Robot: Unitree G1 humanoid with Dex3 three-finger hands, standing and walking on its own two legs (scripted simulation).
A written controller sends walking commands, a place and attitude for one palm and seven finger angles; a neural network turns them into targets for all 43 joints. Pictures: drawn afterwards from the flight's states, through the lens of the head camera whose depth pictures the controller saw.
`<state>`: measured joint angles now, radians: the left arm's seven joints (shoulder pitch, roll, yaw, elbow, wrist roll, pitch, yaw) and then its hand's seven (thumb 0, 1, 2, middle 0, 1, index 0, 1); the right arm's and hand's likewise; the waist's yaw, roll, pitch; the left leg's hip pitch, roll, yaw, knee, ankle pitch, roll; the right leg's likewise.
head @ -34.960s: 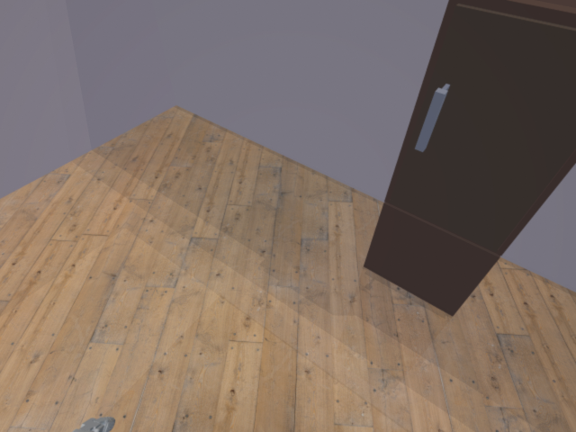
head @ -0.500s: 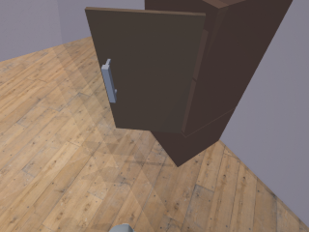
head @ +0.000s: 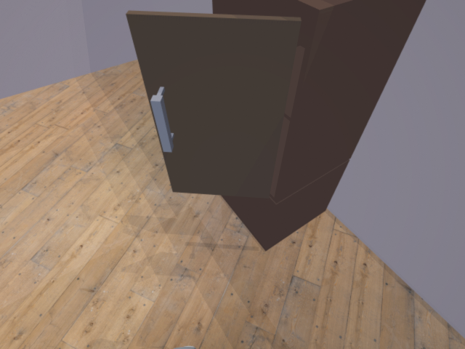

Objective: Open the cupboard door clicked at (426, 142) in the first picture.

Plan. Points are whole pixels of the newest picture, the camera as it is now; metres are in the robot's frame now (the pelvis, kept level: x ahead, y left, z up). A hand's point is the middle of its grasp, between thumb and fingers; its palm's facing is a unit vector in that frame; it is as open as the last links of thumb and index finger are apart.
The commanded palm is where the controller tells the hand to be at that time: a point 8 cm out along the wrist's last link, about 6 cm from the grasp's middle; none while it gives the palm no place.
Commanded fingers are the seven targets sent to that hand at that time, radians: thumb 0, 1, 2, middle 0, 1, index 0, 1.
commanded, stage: come to a stop and stand still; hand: left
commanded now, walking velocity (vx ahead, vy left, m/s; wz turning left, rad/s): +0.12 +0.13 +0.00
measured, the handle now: (165, 120) +0.62 +0.22 +0.01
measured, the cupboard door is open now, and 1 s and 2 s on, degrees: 51 51 51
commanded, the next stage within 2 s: look again from close up in 0.34 s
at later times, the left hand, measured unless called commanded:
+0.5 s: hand out of the picture +0.02 +0.17 -0.17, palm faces +0.02 -0.98 -0.17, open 7.3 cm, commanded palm none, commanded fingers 0.00 0.90 0.90 -0.20 -0.30 -0.20 -0.30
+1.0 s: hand out of the picture -0.01 +0.24 -0.17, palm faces +0.02 -0.97 -0.24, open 7.4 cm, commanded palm none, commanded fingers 0.00 0.90 0.90 -0.20 -0.30 -0.20 -0.30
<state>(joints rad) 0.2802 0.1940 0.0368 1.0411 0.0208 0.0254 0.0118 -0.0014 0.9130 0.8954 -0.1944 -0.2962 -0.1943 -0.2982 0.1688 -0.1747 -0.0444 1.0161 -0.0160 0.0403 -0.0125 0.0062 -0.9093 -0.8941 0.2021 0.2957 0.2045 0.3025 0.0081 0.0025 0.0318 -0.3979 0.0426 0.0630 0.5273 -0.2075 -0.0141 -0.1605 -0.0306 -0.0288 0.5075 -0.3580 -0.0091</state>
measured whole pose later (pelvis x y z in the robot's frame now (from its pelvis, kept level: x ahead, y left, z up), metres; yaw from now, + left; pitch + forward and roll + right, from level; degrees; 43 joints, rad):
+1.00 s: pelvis -0.04 +0.03 +0.00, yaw +0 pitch -3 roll -1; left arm 0.30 0.25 0.00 0.98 0.03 0.01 0.02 0.00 0.91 0.90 -0.20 -0.30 -0.20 -0.30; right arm 0.20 -0.23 -0.02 0.98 -0.02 0.01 0.00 0.01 -0.91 -0.89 0.20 0.30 0.20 0.30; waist 0.01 -0.02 0.00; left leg -0.31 0.00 0.03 0.51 -0.16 0.04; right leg -0.15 -0.05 -0.03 0.50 -0.30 0.04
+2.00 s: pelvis +0.01 +0.05 +0.00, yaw +0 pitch -2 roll -2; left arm 0.40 0.13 0.05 1.06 0.03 -0.02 0.01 0.00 0.92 0.90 -0.20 -0.30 -0.20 -0.30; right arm 0.33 -0.16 -0.07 1.02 -0.02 -0.02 0.01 0.01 -0.91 -0.89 0.20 0.29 0.20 0.30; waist 0.00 -0.01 -0.02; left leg -0.37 0.08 0.10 0.65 -0.29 0.00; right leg -0.14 -0.05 -0.12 0.48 -0.29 0.02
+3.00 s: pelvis +0.03 +0.06 +0.02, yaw -2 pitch +0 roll +0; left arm 0.30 0.18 0.05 1.06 0.03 0.04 0.00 0.00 0.92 0.90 -0.19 -0.30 -0.19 -0.30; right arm 0.33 -0.10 -0.03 1.07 -0.03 -0.02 -0.04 0.01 -0.92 -0.89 0.20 0.30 0.20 0.30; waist -0.01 -0.03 0.00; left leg -0.17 -0.01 0.11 0.34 -0.18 0.05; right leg -0.34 -0.05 -0.03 0.82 -0.36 0.02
